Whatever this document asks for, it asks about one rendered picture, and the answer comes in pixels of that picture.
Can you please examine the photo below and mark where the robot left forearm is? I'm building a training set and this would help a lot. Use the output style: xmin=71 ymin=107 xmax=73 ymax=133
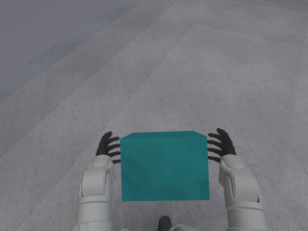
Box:
xmin=70 ymin=154 xmax=116 ymax=231

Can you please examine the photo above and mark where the robot right forearm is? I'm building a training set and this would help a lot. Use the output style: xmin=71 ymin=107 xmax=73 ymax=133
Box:
xmin=218 ymin=154 xmax=268 ymax=231

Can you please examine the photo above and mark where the right robot hand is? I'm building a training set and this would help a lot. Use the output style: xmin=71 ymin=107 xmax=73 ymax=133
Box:
xmin=207 ymin=128 xmax=237 ymax=163

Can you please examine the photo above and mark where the left robot hand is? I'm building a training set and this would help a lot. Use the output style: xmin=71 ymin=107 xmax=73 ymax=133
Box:
xmin=95 ymin=131 xmax=121 ymax=164

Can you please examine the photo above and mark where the robot right foot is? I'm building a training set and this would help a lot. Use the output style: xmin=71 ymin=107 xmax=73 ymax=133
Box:
xmin=158 ymin=216 xmax=172 ymax=231

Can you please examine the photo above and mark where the carton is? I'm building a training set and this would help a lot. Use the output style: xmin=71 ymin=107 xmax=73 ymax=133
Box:
xmin=120 ymin=131 xmax=210 ymax=201

